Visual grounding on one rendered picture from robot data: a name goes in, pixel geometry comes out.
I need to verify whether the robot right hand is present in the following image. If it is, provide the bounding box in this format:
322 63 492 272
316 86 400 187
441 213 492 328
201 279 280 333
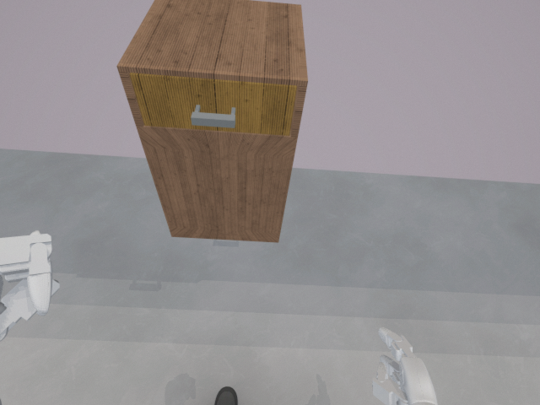
372 327 438 405

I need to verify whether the cabinet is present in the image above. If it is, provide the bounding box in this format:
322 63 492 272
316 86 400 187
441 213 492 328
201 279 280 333
117 0 308 243

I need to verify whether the drawer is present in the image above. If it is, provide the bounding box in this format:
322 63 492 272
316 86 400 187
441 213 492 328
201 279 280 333
130 73 297 136

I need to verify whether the left robot foot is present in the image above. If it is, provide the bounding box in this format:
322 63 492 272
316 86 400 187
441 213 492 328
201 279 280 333
214 386 238 405

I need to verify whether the robot left hand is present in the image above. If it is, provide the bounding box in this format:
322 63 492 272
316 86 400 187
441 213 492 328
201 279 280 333
0 230 60 342

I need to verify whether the handle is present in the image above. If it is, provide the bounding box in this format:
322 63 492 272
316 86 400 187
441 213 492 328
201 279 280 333
191 105 235 128

